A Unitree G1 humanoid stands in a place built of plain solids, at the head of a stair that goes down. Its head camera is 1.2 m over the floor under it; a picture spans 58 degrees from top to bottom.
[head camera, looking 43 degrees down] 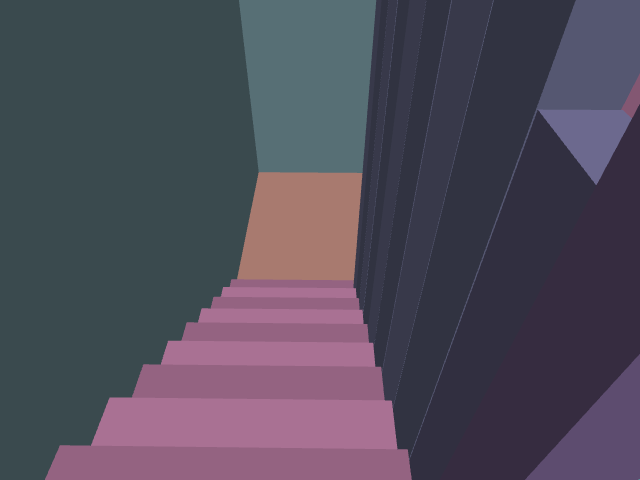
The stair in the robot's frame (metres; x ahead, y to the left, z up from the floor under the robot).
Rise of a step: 0.19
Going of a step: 0.25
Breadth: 1.08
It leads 1 degrees to the right of straight ahead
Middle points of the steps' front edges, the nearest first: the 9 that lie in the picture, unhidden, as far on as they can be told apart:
0.54 0.27 -0.18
0.80 0.27 -0.37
1.05 0.26 -0.55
1.30 0.26 -0.74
1.55 0.26 -0.93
1.80 0.25 -1.11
2.06 0.25 -1.30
2.31 0.25 -1.48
2.56 0.25 -1.67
